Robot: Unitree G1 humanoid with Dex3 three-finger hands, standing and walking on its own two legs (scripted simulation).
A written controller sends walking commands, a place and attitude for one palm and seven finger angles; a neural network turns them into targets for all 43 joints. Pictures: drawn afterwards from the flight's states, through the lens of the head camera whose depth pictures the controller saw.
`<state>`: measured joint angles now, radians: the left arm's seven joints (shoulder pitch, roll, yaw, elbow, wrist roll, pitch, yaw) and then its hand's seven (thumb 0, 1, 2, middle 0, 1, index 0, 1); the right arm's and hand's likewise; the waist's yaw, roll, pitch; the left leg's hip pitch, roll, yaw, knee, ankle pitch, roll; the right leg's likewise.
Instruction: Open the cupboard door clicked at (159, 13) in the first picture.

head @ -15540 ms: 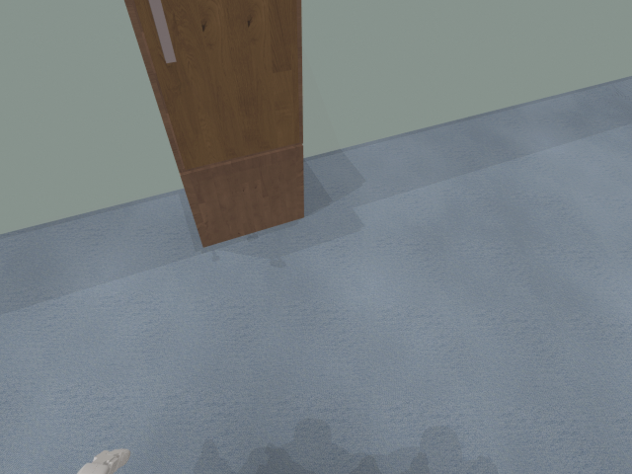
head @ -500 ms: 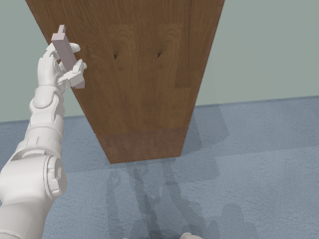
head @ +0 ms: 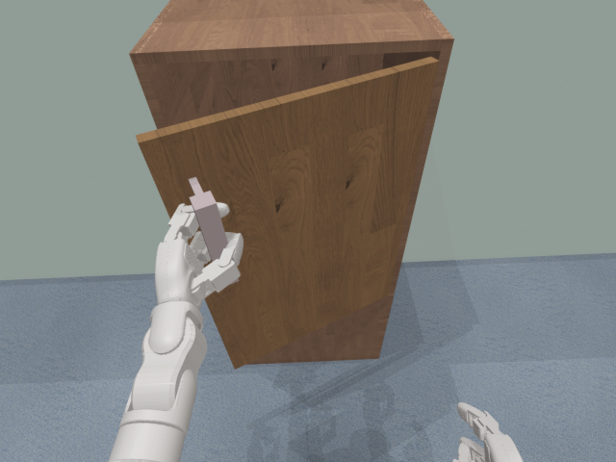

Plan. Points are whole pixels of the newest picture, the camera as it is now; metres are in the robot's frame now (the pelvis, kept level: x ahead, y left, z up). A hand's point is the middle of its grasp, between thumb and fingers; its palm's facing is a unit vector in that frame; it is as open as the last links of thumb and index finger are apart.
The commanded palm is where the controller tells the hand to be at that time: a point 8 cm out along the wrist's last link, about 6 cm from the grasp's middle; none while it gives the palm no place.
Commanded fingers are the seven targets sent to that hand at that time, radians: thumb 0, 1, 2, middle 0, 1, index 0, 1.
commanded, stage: pull the door open along its arc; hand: left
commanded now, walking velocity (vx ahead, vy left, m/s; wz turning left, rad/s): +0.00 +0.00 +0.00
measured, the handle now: (211, 233) +0.38 +0.15 +0.12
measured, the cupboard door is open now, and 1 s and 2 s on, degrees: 25 36 37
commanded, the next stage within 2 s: open thumb and fingers to let go in 0.36 s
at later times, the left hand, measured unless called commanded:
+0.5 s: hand (280, 306) +0.27 +0.05 +0.12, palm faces +0.41 -0.91 -0.03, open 7.1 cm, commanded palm +0.23 +0.09 +0.11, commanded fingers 0.00 0.69 0.81 -0.38 -1.33 -0.38 -1.33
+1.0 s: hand (256, 294) +0.28 +0.07 +0.13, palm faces +0.44 -0.90 +0.00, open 12.9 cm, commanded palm +0.23 +0.10 +0.11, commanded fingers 0.00 -0.50 0.30 -0.25 -0.90 -0.25 -0.90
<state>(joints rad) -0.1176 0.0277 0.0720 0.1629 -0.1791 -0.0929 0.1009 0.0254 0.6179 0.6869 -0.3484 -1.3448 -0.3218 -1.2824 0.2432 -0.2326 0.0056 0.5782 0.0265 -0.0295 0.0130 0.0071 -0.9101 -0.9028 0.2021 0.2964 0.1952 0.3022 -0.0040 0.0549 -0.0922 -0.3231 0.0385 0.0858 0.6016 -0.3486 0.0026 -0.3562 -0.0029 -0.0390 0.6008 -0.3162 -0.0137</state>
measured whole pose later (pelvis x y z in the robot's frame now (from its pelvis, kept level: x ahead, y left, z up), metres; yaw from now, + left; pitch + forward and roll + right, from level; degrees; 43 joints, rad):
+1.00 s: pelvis -0.02 -0.02 +0.01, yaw +4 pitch -3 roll +0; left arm -0.02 -0.11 -0.21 -0.01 0.04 0.10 0.58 0.00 -0.31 0.38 -0.31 -1.19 -0.31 -1.19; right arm 0.13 -0.18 0.01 0.64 -0.04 0.07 -0.02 0.01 -0.91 -0.90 0.20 0.30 0.20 0.30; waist 0.02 0.06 -0.01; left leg -0.20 0.03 0.00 0.55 -0.29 -0.02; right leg -0.19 0.00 -0.12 0.53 -0.29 -0.04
